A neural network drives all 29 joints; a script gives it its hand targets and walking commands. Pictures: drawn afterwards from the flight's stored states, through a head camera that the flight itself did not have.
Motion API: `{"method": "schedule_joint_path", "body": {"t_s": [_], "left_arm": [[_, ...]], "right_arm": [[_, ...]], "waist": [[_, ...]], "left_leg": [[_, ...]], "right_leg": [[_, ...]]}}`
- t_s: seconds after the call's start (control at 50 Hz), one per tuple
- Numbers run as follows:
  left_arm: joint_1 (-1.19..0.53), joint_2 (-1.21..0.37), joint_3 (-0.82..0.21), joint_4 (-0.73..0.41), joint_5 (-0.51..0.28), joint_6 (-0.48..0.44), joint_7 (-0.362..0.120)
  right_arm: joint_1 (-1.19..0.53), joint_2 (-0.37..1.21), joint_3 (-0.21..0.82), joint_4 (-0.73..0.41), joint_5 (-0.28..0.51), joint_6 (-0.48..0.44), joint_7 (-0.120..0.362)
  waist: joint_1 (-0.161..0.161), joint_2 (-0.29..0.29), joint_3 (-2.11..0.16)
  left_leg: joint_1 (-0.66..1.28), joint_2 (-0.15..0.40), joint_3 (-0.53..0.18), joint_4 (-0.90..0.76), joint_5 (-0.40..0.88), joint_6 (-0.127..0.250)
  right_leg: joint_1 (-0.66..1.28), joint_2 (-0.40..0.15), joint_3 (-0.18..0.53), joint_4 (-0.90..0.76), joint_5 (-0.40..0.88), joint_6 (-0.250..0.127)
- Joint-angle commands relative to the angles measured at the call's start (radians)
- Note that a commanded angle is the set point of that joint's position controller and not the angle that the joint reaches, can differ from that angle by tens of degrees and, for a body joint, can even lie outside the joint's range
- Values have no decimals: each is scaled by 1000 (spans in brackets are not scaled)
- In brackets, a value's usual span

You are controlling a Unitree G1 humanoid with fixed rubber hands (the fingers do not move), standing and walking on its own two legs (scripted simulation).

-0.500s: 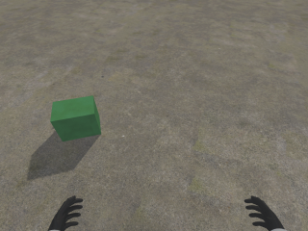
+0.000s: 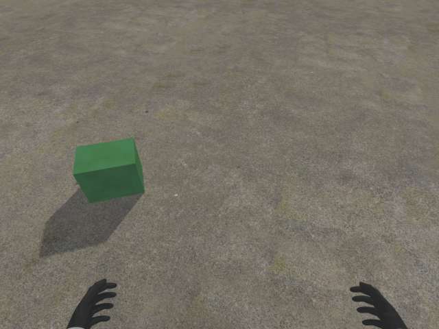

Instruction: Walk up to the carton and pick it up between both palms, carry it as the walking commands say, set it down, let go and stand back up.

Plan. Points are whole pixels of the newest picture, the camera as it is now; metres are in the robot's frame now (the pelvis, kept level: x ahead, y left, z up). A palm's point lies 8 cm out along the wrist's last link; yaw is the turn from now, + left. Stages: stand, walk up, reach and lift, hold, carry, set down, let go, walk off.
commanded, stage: walk up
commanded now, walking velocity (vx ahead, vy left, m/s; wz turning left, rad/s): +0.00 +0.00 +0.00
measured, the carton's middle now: (111, 170) +1.03 +0.60 -0.63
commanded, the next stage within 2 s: none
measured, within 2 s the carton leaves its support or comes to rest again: neither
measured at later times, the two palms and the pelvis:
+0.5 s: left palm out of the picture +0.10 +0.41 -0.06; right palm (355, 304) +0.19 -0.24 -0.06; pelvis +0.03 +0.07 -0.01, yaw +9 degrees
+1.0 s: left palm out of the picture +0.14 +0.47 -0.04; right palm (298, 235) +0.33 -0.16 -0.05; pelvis +0.13 +0.12 +0.01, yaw +16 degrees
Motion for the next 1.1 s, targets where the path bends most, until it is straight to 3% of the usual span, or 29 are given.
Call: {"method": "schedule_joint_path", "body": {"t_s": [0.0, 0.16, 0.18, 0.2, 0.22, 0.24, 0.26, 0.32, 0.38, 0.42, 0.44, 0.46, 0.48, 0.5, 0.52, 0.58, 0.64, 0.7, 0.74, 0.76, 0.78, 0.8, 0.82, 0.86, 0.94, 1.02, 1.04, 1.06, 1.08], "left_arm": [[-52, 259, 65, 9, 14, -18, -3], [-56, 268, 66, 16, 13, -17, 1], [79, 431, 144, -1, 19, -48, -5], [175, 492, 164, 25, 36, -67, 5], [205, 534, 185, 29, 39, -76, 12], [174, 518, 179, 5, 42, -82, 13], [138, 487, 172, -6, 40, -84, 16], [80, 465, 168, -11, 42, -81, 5], [-20, 495, 169, -38, 47, -71, -13], [-77, 490, 165, -47, 54, -61, -20], [-37, 441, 147, -49, 54, -50, -23], [-12, 341, 122, -51, 51, -45, -24], [-33, 256, 83, -95, 28, -48, -20], [-36, 341, 98, -97, 19, -47, -16], [-16, 394, 106, -66, 16, -46, -26], [81, 400, 119, -10, 2, -50, -26], [95, 383, 123, 9, 10, -51, -28], [119, 362, 125, 28, 16, -59, -29], [213, 353, 124, 62, 16, -76, -21], [282, 376, 134, 91, 21, -84, -12], [354, 455, 157, 89, 34, -89, -1], [309, 555, 175, 52, 45, -91, 9], [217, 556, 171, 16, 46, -89, 15], [151, 483, 155, 17, 33, -91, 4], [153, 489, 141, 1, 34, -82, -15], [80, 494, 138, -29, 33, -76, -30], [75, 478, 132, -33, 35, -67, -32], [102, 423, 114, -33, 34, -55, -34], [113, 348, 92, -42, 32, -54, -31]], "right_arm": [[-53, -169, -69, -8, 8, -30, -2], [-40, -176, -69, -2, 7, -31, 1], [41, -243, -108, -77, -13, -16, 58], [-36, -221, -104, -96, -13, -5, 80], [-96, -195, -102, -129, -24, 3, 87], [-126, -241, -112, -138, -35, 8, 89], [-98, -240, -115, -116, -27, 2, 98], [-10, -212, -124, -84, -17, -4, 129], [50, -214, -129, -55, -2, 7, 145], [200, -225, -141, 4, 7, 3, 135], [297, -250, -157, 40, 2, -1, 118], [428, -319, -178, 67, -2, -13, 92], [430, -398, -173, 32, -13, -30, 70], [321, -445, -172, -12, 2, -34, 66], [240, -419, -164, -25, 13, -37, 65], [199, -322, -134, -67, -2, -33, 60], [239, -313, -138, -60, -8, -26, 71], [237, -312, -137, -76, -3, -20, 81], [168, -293, -128, -95, 5, -9, 86], [162, -243, -111, -101, 9, -7, 84], [177, -195, -94, -114, 16, -5, 79], [152, -158, -77, -125, 19, -9, 73], [92, -250, -103, -110, 4, -12, 68], [156, -292, -115, -48, 6, -24, 81], [152, -256, -122, -23, 19, -14, 109], [169, -227, -109, 1, 25, -35, 110], [225, -238, -119, 21, 23, -44, 101], [297, -271, -133, 46, 20, -52, 84], [419, -318, -155, 64, 12, -60, 58]], "waist": [[9, -58, -45], [8, -38, -46], [35, -24, -105], [103, -121, -34], [125, -248, 32], [128, -118, 89], [97, -40, 111], [48, -155, 93], [-10, -257, 81], [-82, -205, 28], [-114, -80, -23], [-183, 176, -54], [-160, 385, 14], [-100, 205, 49], [-57, 67, 71], [-12, 137, 13], [-39, 229, 9], [-30, 198, -7], [31, 175, -54], [78, 94, -85], [119, -96, -88], [115, -259, -27], [96, -84, 83], [38, 4, 92], [29, -218, 110], [5, -244, 62], [-25, -205, -1], [-53, -75, -82], [-124, 98, -141]], "left_leg": [[32, 86, -114, -150, 200, 73], [39, 85, -128, -156, 219, 71], [-188, 68, -241, -84, -81, 127], [-488, 5, -158, 41, -203, 85], [-612, 17, -48, 306, -144, 52], [-609, 90, -97, 376, -118, 34], [-546, 94, -125, 385, -71, 28], [-384, 96, -48, 262, -33, 2], [-137, 89, 31, 129, -1, -5], [93, 40, 111, 9, 89, -3], [246, -20, 109, -43, 47, 6], [365, -1, -93, -207, -164, 74], [306, 204, -638, -415, -370, 178], [150, 292, -905, -543, -566, 235], [83, 281, -864, -528, -522, 220], [-14, 164, -531, -427, -315, 202], [-62, 170, -462, -435, -265, 242], [-73, 177, -448, -421, -203, 254], [-164, 133, -337, -292, -193, 217], [-294, 97, -284, -166, -217, 173], [-474, -3, -188, 50, -240, 91], [-596, -92, -134, 313, -163, 44], [-637, 1, -169, 409, -102, 30], [-513, 61, -182, 385, -10, 33], [-316, 56, -51, 216, 9, 11], [-83, 19, 77, -42, 112, 10], [38, -3, 89, -95, 137, 10], [176, -61, 94, -132, 86, 17], [348, -10, -90, -185, 6, 58]], "right_leg": [[39, -64, 99, -139, 178, -81], [32, -65, 104, -140, 184, -83], [233, -95, 127, -150, -209, -113], [402, -211, 325, -294, -478, -183], [388, -435, 549, -477, -553, -267], [307, -488, 563, -485, -489, -297], [226, -455, 503, -476, -389, -280], [129, -320, 167, -407, -191, -225], [-41, -271, 28, -395, -214, -180], [-130, -221, -60, -243, -257, -138], [-182, -157, -121, -10, -234, -114], [-291, -90, -166, 398, -136, -84], [-517, 11, -97, 629, -230, -46], [-522, -19, 63, 631, -176, -63], [-462, -61, 102, 625, -138, -53], [-266, -58, 20, 329, -143, -38], [-180, -6, -42, 167, -157, -29], [-97, 28, -75, 54, -65, -24], [121, 54, -94, -137, 66, -47], [315, 52, -59, -195, 61, -63], [467, -92, 192, -355, -192, -114], [404, -390, 615, -474, -522, -200], [286, -476, 675, -494, -564, -278], [191, -360, 480, -439, -369, -263], [16, -275, 199, -449, -300, -234], [14, -238, 32, -331, -106, -183], [-4, -223, -15, -206, -20, -166], [-20, -177, -86, 23, 62, -142], [-145, -147, -100, 329, 147, -99]]}}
